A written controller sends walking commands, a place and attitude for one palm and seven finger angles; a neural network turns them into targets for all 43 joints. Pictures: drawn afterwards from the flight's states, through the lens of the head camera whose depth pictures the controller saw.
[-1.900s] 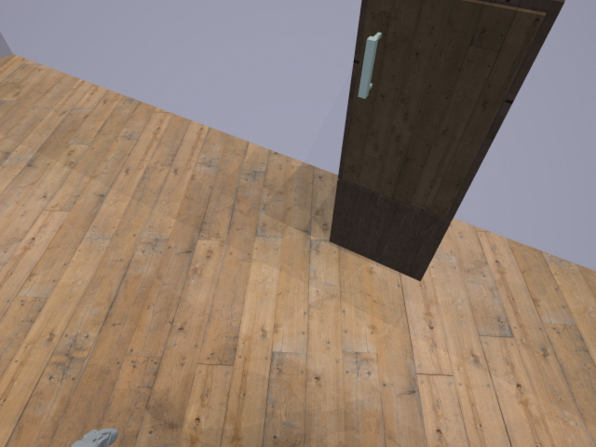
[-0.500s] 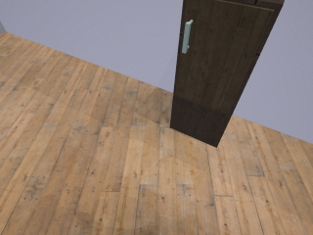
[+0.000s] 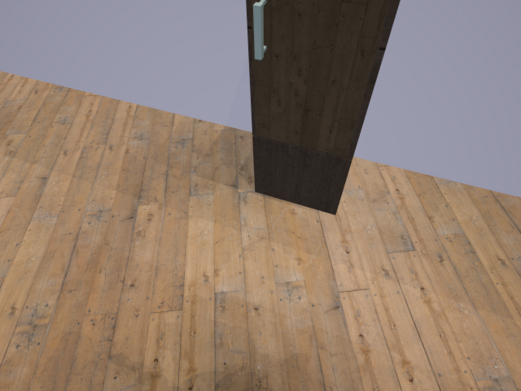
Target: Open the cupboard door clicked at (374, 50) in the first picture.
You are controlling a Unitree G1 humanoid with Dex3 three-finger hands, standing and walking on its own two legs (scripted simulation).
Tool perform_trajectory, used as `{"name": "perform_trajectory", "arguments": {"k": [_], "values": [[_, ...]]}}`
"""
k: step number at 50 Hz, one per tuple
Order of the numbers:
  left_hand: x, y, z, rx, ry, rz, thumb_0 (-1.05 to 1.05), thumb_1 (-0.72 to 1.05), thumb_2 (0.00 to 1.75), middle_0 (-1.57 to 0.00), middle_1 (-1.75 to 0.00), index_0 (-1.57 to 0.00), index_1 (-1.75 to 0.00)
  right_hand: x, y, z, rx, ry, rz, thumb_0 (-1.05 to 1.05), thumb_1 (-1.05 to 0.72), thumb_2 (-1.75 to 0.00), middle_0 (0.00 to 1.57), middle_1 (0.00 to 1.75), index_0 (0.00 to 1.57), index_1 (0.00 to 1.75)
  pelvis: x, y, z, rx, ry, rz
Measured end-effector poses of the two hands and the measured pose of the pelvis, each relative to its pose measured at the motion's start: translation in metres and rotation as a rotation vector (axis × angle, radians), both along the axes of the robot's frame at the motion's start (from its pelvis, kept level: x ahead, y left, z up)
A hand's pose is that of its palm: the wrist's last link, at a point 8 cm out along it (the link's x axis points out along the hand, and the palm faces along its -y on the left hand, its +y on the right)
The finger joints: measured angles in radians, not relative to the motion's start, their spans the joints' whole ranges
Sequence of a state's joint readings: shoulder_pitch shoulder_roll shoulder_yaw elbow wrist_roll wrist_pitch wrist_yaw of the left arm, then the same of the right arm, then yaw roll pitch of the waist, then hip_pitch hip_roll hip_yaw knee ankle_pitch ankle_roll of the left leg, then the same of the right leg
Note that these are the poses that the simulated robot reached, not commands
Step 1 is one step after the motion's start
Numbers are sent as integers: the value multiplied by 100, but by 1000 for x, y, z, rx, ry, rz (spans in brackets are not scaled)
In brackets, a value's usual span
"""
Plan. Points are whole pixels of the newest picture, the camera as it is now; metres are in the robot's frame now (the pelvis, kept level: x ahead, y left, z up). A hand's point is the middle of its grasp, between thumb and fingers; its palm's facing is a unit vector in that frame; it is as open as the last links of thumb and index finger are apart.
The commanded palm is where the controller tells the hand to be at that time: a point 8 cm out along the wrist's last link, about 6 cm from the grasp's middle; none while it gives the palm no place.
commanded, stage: turn to face it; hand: left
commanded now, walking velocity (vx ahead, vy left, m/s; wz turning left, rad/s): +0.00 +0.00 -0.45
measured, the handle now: (261, 29) +1.00 +0.09 +0.06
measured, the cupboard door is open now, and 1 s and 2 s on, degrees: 0 0 0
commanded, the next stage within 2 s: take the last steps up to it in 0.50 s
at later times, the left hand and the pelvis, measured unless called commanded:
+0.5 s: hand out of the picture +0.07 +0.23 -0.16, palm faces -0.11 -0.97 -0.22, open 7.3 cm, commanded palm none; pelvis -0.02 +0.03 +0.01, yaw -10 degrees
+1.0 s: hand out of the picture +0.04 +0.21 -0.15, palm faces -0.19 -0.97 -0.17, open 7.3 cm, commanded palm none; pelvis +0.02 +0.04 +0.02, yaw -14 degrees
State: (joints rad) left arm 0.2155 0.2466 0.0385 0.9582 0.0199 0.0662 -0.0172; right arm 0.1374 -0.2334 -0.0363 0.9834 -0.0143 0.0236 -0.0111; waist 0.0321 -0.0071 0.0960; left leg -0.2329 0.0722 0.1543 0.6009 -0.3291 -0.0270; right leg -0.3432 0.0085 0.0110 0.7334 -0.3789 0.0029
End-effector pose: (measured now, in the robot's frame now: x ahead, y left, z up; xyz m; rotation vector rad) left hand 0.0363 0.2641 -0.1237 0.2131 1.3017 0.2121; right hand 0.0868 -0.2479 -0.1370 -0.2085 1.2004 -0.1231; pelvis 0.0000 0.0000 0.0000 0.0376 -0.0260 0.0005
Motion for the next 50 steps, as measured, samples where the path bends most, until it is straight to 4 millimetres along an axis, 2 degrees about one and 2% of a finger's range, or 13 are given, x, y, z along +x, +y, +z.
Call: {"name": "perform_trajectory", "arguments": {"k": [2,4,8,11,16,22,27,31,35,38,41,45,50], "values": [[0,-10,-4,1,-14,-18,1,91,90,-20,-30,-20,-30,-8,-5,-11,16,15,-25,0,-90,-89,21,30,20,30,-2,-6,-7,-9,4,-13],[-3,-20,-2,-4,-14,-21,0,91,90,-20,-30,-20,-30,-17,-7,-12,22,38,-47,0,-90,-89,21,30,20,30,-5,-8,-5,-17,7,-19],[-8,-32,5,-22,13,-34,0,91,90,-20,-30,-21,-30,-29,-10,-1,24,47,-80,0,-90,-89,20,30,20,30,-9,-10,7,-13,24,-51],[-6,-34,8,-32,21,-55,1,91,90,-21,-30,-21,-30,-36,-11,8,17,39,-112,0,-90,-89,20,30,20,30,-10,-9,13,-5,39,-76],[4,-25,8,-38,7,-90,1,91,90,-21,-30,-21,-30,-48,-8,17,-6,22,-157,0,-90,-89,20,30,20,30,-14,0,16,-9,54,-119],[23,1,-5,-49,-28,-136,1,91,90,-21,-30,-21,-30,-65,9,25,-51,-24,-204,0,-90,-89,20,30,20,30,-20,22,9,-39,66,-161],[44,14,-4,-57,-52,-185,1,91,90,-20,-30,-20,-30,-98,30,32,-59,8,-242,0,-90,-89,20,30,20,30,-24,33,14,-40,49,-196],[56,13,1,-61,-68,-226,1,91,90,-20,-30,-20,-30,-123,41,30,-41,46,-284,0,-90,-89,20,30,20,30,-26,37,17,-51,38,-235],[65,-1,4,-64,-62,-289,1,91,90,-20,-30,-20,-30,-148,47,21,-5,73,-338,0,-90,-89,21,30,20,30,-26,35,15,-56,29,-271],[70,-16,0,-66,-83,-327,1,91,90,-20,-30,-20,-30,-170,49,6,32,112,-375,0,-90,-89,21,30,20,30,-24,27,7,-40,26,-283],[63,-26,-1,-78,-97,-313,0,91,90,-20,-30,-20,-30,-186,51,-3,59,183,-381,0,-90,-89,20,30,20,30,-19,26,5,-55,17,-275],[38,-24,3,-88,-36,-267,0,92,90,-20,-30,-20,-30,-180,51,7,70,217,-379,0,-90,-89,20,30,20,30,-5,29,14,-45,17,-271],[12,-4,-2,-97,95,-215,0,92,90,-20,-30,-21,-30,-144,55,19,56,184,-369,1,-91,-89,20,30,19,30,20,40,19,-40,23,-253]]}}
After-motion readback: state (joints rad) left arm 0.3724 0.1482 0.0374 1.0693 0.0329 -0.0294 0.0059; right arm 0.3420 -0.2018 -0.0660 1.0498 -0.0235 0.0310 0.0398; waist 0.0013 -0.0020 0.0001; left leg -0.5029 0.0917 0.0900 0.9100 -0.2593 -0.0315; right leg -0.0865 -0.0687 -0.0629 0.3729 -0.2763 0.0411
